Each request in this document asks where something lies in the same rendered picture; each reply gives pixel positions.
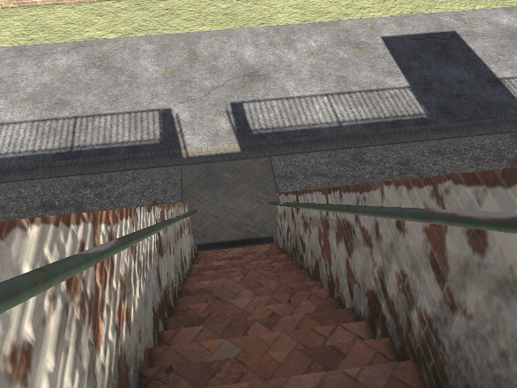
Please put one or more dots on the stairs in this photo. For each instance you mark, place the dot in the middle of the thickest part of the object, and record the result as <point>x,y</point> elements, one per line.
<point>251,317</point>

